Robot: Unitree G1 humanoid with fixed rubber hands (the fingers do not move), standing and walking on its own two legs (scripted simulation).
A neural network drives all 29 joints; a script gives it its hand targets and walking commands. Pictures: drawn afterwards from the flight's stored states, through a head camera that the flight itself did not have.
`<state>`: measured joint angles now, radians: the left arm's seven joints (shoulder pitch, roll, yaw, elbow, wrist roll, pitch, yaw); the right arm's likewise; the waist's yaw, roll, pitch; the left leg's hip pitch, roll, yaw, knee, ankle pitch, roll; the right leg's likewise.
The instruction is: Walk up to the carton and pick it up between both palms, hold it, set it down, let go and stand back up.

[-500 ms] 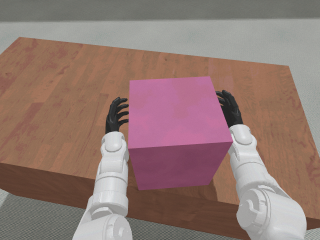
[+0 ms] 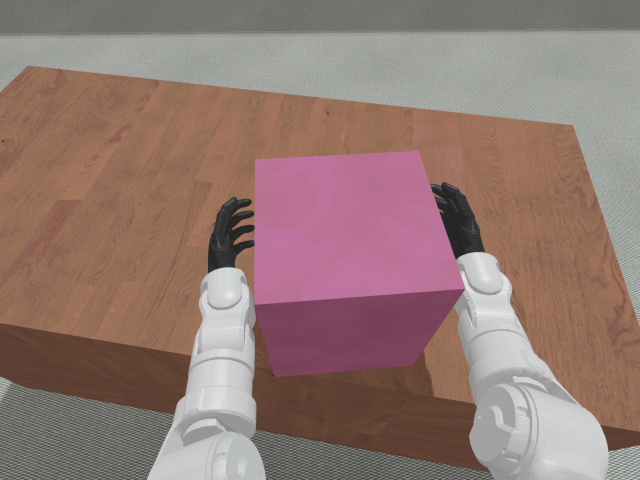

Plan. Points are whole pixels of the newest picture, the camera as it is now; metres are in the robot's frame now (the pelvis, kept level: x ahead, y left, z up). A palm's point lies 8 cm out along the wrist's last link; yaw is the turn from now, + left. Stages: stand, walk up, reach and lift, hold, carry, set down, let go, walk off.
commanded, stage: set down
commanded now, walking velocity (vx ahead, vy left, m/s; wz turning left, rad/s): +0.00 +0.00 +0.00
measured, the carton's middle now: (341, 272) +0.40 +0.03 -0.01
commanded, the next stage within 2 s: none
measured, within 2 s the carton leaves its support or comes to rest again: neither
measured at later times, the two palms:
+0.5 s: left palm (228, 255) +0.39 +0.18 +0.02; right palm (454, 234) +0.46 -0.11 +0.03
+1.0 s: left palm (209, 226) +0.39 +0.20 +0.08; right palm (501, 198) +0.48 -0.15 +0.09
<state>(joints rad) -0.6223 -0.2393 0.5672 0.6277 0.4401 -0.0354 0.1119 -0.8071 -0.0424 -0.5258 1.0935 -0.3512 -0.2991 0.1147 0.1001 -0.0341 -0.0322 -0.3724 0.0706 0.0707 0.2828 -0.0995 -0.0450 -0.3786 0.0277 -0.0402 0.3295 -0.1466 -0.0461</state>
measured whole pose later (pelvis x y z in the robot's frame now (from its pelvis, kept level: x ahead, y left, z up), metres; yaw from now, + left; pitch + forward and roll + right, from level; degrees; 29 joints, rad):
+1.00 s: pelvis -0.01 +0.00 -0.01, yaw -1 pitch +19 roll +0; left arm -0.77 -0.01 0.23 0.77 -0.03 0.07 0.22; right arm -1.02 -0.40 0.18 1.24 0.37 -0.11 0.07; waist 0.20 0.02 -0.22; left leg -0.63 0.10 0.04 0.44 -0.14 -0.06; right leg -0.62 0.06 -0.02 0.42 -0.15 -0.06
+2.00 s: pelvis -0.02 +0.00 +0.00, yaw -1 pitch +7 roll +0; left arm -0.50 -0.04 0.17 0.13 -0.03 0.62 0.23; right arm -0.75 -0.44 0.11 0.75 0.39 0.19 0.09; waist 0.11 0.00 -0.05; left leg -0.35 0.07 0.03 0.33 -0.11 -0.06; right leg -0.35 0.05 0.00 0.37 -0.14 -0.05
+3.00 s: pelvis -0.01 -0.01 +0.00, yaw -2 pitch +1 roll +1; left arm 0.01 -0.10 0.03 0.18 0.07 0.12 0.29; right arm -0.13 -0.36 0.10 0.67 0.36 -0.24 0.19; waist 0.05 -0.05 0.02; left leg -0.22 0.06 0.00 0.35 -0.15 -0.06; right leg -0.24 0.07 0.02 0.41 -0.19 -0.06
